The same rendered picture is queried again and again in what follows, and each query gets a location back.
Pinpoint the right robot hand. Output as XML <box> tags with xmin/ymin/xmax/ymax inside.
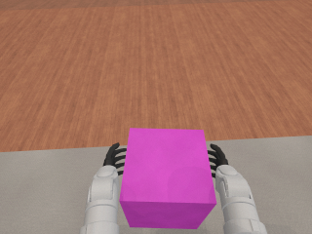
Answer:
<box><xmin>207</xmin><ymin>143</ymin><xmax>229</xmax><ymax>178</ymax></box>

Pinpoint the carton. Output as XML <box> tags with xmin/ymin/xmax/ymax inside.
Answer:
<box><xmin>119</xmin><ymin>128</ymin><xmax>217</xmax><ymax>229</ymax></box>

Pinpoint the right robot forearm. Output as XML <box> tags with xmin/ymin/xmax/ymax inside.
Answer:
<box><xmin>215</xmin><ymin>165</ymin><xmax>267</xmax><ymax>234</ymax></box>

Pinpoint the left robot forearm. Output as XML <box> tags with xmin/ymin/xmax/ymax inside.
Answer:
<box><xmin>79</xmin><ymin>165</ymin><xmax>120</xmax><ymax>234</ymax></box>

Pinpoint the left robot hand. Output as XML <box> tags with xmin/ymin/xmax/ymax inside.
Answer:
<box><xmin>103</xmin><ymin>142</ymin><xmax>127</xmax><ymax>176</ymax></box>

